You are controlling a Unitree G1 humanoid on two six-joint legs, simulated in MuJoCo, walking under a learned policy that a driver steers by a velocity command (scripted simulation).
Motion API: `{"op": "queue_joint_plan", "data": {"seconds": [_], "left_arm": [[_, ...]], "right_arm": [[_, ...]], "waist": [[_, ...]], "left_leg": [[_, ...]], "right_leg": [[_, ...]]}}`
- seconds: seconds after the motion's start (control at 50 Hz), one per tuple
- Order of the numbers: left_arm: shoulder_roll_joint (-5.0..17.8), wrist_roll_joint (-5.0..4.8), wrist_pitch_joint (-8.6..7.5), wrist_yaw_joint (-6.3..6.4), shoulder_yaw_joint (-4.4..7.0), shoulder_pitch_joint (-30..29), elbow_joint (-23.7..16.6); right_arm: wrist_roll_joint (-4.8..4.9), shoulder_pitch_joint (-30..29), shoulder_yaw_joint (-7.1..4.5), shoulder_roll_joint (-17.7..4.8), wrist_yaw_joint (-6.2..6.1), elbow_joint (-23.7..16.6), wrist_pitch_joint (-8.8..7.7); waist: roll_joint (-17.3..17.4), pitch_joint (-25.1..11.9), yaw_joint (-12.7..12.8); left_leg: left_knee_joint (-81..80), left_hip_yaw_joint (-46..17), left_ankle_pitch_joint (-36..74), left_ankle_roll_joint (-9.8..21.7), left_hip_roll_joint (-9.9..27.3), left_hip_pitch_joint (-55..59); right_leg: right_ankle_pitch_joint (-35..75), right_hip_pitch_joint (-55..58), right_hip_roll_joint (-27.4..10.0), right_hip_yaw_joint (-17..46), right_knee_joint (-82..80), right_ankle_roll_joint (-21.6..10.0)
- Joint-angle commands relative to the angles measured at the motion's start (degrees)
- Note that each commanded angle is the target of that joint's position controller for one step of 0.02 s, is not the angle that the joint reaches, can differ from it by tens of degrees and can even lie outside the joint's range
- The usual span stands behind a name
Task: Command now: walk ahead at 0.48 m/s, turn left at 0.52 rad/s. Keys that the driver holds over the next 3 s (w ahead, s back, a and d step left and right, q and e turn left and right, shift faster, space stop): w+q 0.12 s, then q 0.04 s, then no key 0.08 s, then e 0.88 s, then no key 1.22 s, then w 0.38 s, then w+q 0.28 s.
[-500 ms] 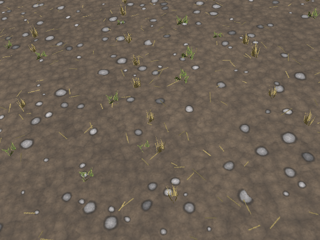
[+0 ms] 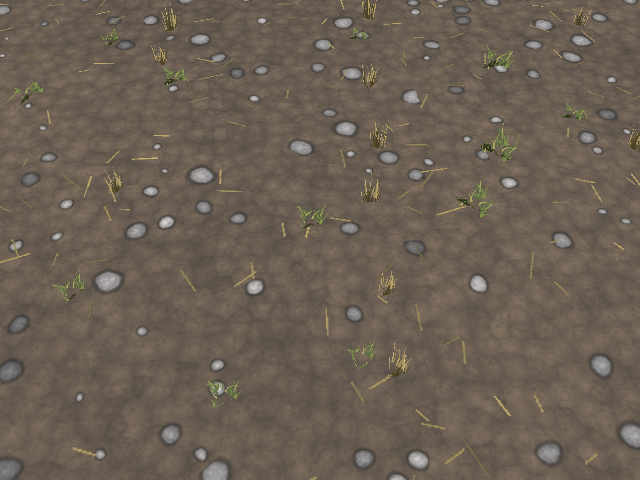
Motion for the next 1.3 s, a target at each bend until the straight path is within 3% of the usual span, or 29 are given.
{"op": "queue_joint_plan", "data": {"seconds": [0.02, 0.08, 0.14, 0.2, 0.24, 0.26, 0.28, 0.3, 0.32, 0.36, 0.4, 0.48, 0.56, 0.64, 0.66, 0.68, 0.7, 0.72, 0.76, 0.92, 1.0, 1.04, 1.06, 1.08, 1.1, 1.12, 1.16, 1.22, 1.3], "left_arm": [[4.7, 0.76, 0.60, 0.52, 1.41, 1.0, -4.4], [2.7, 0.59, 0.14, 0.20, 0.58, -6.4, -6.5], [3.7, -0.32, -0.42, -0.55, 0.76, -11.5, -8.3], [6.3, 0.09, -1.09, -1.27, 1.88, -9.7, -8.4], [7.2, 0.99, -1.71, -1.27, 2.50, -3.8, -7.1], [9.6, 2.36, -2.11, -1.11, 2.82, 1.5, -6.9], [12.1, 3.32, -1.44, -1.01, 3.12, 5.9, -6.3], [9.8, 0.94, -0.52, -1.73, 2.91, 9.4, -3.5], [7.3, -0.15, 0.23, -1.90, 2.16, 6.4, -4.8], [4.4, 0.07, 1.42, -2.04, 0.53, -1.6, -6.0], [5.7, 0.12, 2.45, -1.89, 0.91, -4.4, -5.7], [10.1, -0.27, 4.11, -0.94, 2.98, -3.2, -5.8], [9.9, -1.15, 5.92, -0.02, 3.37, -3.4, -6.3], [8.3, -1.74, 7.53, 0.99, 3.17, -3.4, -6.7], [5.9, -1.40, 7.57, 1.00, 2.46, -2.1, -7.1], [3.8, -1.63, 7.17, 0.96, 2.14, -2.5, -9.1], [8.2, -0.69, 6.70, 0.96, 3.48, -1.5, -8.7], [10.3, -1.17, 6.96, 0.78, 4.53, 0.7, -7.2], [9.4, -1.07, 8.57, 1.26, 4.84, 4.0, -4.9], [4.4, -1.49, 9.09, -0.96, 2.39, -4.4, -11.1], [6.0, -1.69, 9.62, -1.81, 3.16, -3.0, -11.9], [6.3, -1.50, 9.72, -1.79, 3.82, 0.8, -10.8], [9.0, -1.40, 9.64, -1.15, 4.80, 2.9, -10.5], [17.0, -0.87, 9.36, -0.02, 6.53, 4.6, -11.8], [16.0, 1.16, 8.07, -0.72, 5.82, 4.9, -12.5], [14.0, 1.41, 6.96, -1.13, 5.08, 3.7, -12.0], [10.1, -0.56, 6.54, -0.50, 3.85, -2.1, -11.9], [8.1, -0.29, 6.99, 0.28, 2.59, -4.8, -11.7], [7.7, 0.05, 7.01, 0.82, 2.23, -4.4, -10.5]], "right_arm": [[0.26, -2.5, -2.34, -9.4, -1.12, -5.1, -1.09], [0.87, 0.2, -2.59, -9.9, -1.81, -4.8, -0.47], [1.22, 4.0, -2.74, -10.2, -2.24, -4.0, 0.44], [0.82, 5.1, -2.62, -9.3, -2.96, -3.9, 1.71], [0.50, 3.0, -2.17, -7.8, -3.19, -5.1, 2.08], [-0.36, 3.1, -1.06, -4.9, -3.12, -6.4, 1.81], [-0.76, 13.2, 0.16, -1.3, -2.99, -5.4, 1.26], [0.33, 18.9, 0.18, -4.4, -2.46, -3.6, 1.12], [0.80, 14.2, -0.72, -8.2, -2.46, -3.5, 1.86], [-0.72, 2.8, -1.02, -8.9, -2.92, -6.2, 3.33], [-1.04, 1.8, -0.51, -6.1, -3.08, -7.1, 4.16], [-0.53, 2.7, -0.12, -4.8, -4.18, -6.5, 4.44], [-0.50, -1.6, -0.55, -5.4, -4.12, -8.0, 5.06], [-0.80, 0.3, -1.29, -5.7, -3.16, -7.9, 3.37], [-1.78, 2.5, -2.20, -9.4, -3.47, -8.3, 3.26], [-3.17, 0.8, -3.42, -14.0, -3.40, -8.3, 3.77], [-4.06, -1.3, -2.97, -11.9, -3.29, -9.6, 3.31], [-3.48, -4.7, -2.05, -8.8, -3.52, -10.7, 2.90], [-1.48, -9.1, -1.45, -6.6, -3.58, -11.5, 2.44], [-1.17, -4.6, -3.26, -10.7, -4.17, -9.8, 4.53], [0.35, -5.0, -3.98, -12.0, -3.32, -9.1, 4.33], [1.48, -5.4, -3.83, -11.0, -3.18, -8.4, 4.03], [0.78, -2.0, -3.30, -8.7, -2.92, -7.1, 3.72], [-2.87, -2.3, -1.56, -4.1, -2.48, -9.9, 3.50], [-2.28, -8.7, -2.13, -6.4, -3.05, -11.6, 3.38], [-0.85, -10.1, -2.85, -8.7, -3.38, -11.3, 3.72], [-0.72, -7.6, -3.21, -8.8, -4.15, -9.0, 4.43], [-0.78, -4.3, -3.12, -7.8, -4.02, -7.5, 4.80], [-0.59, -5.9, -1.94, -5.5, -3.74, -7.8, 4.88]], "waist": [[3.9, -1.9, 2.0], [4.8, -1.5, -1.1], [6.1, -1.6, -3.2], [8.1, -4.0, -1.8], [8.3, -7.1, 1.8], [4.6, -14.2, 3.8], [-10.0, -22.4, 1.3], [-15.9, -28.3, 0.9], [-8.7, -22.3, 2.4], [-1.4, -11.2, 2.0], [-4.2, -7.4, -0.7], [-7.2, -11.4, -0.5], [-7.1, -8.9, 0.5], [-6.1, -7.2, -1.6], [-0.2, -8.5, -1.5], [15.9, -5.3, 0.5], [15.5, -5.3, 0.1], [11.2, -5.0, 1.7], [8.4, -3.9, 3.1], [11.4, -6.3, -1.9], [12.4, -6.6, -0.9], [10.8, -7.1, 1.6], [4.5, -8.4, 1.7], [-15.6, -9.8, 0.2], [-13.6, -11.6, 4.8], [-7.7, -9.9, 4.7], [-4.1, -7.6, 1.5], [-5.9, -8.8, -0.3], [-6.2, -8.0, 1.0]], "left_leg": [[-11.1, -13.0, 12.2, 11.4, 14.1, -2.5], [-9.0, -9.8, 8.5, 7.8, 10.6, -4.4], [-5.6, -13.2, 7.4, 6.5, 11.6, -1.6], [3.2, -17.2, 13.8, 3.8, 13.4, 6.1], [11.9, -16.6, 19.9, 0.7, 10.9, 7.2], [22.8, -13.8, 13.3, -1.8, 7.8, 3.5], [42.3, -9.1, -19.0, -6.2, 0.4, -11.7], [51.6, -10.4, -32.1, -7.6, 0.8, -18.0], [55.6, -10.5, -28.9, -8.7, 3.5, -20.5], [49.9, -5.5, -22.9, -9.5, 7.6, -20.7], [37.1, -3.1, -21.0, -9.4, 8.9, -13.4], [25.5, -1.0, -16.3, -10.1, 5.8, -5.9], [19.6, -2.1, -11.2, -8.7, 5.2, -4.3], [3.2, -1.4, -2.6, -5.5, 6.1, 5.1], [-0.6, -9.1, -3.5, -2.1, 15.7, 10.5], [-5.8, -22.3, 0.7, 5.5, 26.6, 7.9], [-6.8, -26.1, 5.1, 10.1, 31.0, 4.3], [-5.6, -21.4, 7.9, 9.0, 28.4, 3.5], [-3.4, -12.1, 11.6, 5.2, 23.0, 4.9], [-1.6, -2.0, 19.0, 6.9, 23.6, 9.6], [1.3, -0.9, 19.3, 5.6, 25.4, 9.4], [7.2, 2.5, 15.3, 1.5, 23.5, 5.9], [14.7, 6.7, 7.4, -3.0, 20.7, -0.6], [34.0, 11.4, -24.4, -9.5, 13.0, -18.9], [44.6, 1.9, -32.4, -10.7, 8.0, -24.9], [49.0, -1.1, -28.9, -10.2, 9.1, -25.2], [46.6, -2.0, -20.0, -9.8, 10.4, -24.9], [45.8, -0.7, -12.9, -11.2, 9.1, -18.5], [32.4, -0.9, -11.1, -11.3, 9.7, -14.9]], "right_leg": [[7.1, -1.2, -0.5, -1.1, -8.6, 2.5], [20.3, 3.1, 2.6, -2.0, -24.4, 3.0], [24.0, 5.6, 5.4, -1.7, -31.9, 3.0], [20.8, 7.2, 6.4, -0.5, -35.9, 0.8], [25.4, 15.6, 5.9, -2.1, -40.2, -2.2], [41.3, 27.8, -1.4, 2.8, -37.1, -5.5], [60.0, 47.1, -16.0, 20.0, -33.4, -16.1], [48.9, 51.0, -20.4, 33.5, -35.9, -21.0], [38.0, 45.7, -16.7, 29.8, -38.3, -18.7], [33.9, 31.3, -10.4, 19.8, -40.9, -15.1], [34.5, 21.2, -5.3, 14.1, -42.9, -12.7], [34.9, 20.4, -4.7, 13.8, -43.9, -14.5], [12.2, 16.5, -4.0, 17.7, -46.5, -13.3], [4.5, 11.5, 0.0, 18.6, -42.3, -8.9], [-3.2, 6.3, 3.0, 15.2, -34.7, -5.6], [-13.1, -2.7, 12.3, 2.6, -22.7, -2.3], [-17.1, -2.5, 9.7, 2.5, -8.2, 0.1], [-14.2, -2.2, 8.8, 3.6, -1.6, 0.9], [-8.2, -3.6, 7.8, 2.6, 4.3, 3.2], [-5.0, 3.4, 4.1, -4.8, -13.5, 4.9], [-2.7, 10.0, 5.1, -7.6, -24.8, 1.9], [7.1, 19.0, 7.2, -8.8, -37.3, -1.4], [18.2, 28.0, 5.0, -3.6, -41.4, -3.6], [44.4, 39.4, -11.9, 18.7, -40.0, -11.3], [45.5, 34.3, -17.5, 25.8, -41.5, -21.6], [41.3, 32.3, -14.4, 20.7, -42.3, -20.6], [33.0, 29.6, -8.7, 13.5, -42.1, -14.7], [33.5, 25.3, -5.9, 9.7, -42.8, -14.0], [24.8, 25.5, -5.2, 9.9, -43.4, -13.8]]}}
Next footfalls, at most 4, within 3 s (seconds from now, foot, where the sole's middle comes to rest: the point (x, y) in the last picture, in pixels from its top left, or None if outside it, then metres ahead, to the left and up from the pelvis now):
0.26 right None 0.35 -0.13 -0.78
0.66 left None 0.30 0.09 -0.78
1.06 right None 0.26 -0.17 -0.78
1.48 left None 0.33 0.06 -0.78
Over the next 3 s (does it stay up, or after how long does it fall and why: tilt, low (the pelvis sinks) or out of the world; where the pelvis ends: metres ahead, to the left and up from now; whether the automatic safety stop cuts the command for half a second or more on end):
stays up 0.42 -0.14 0.00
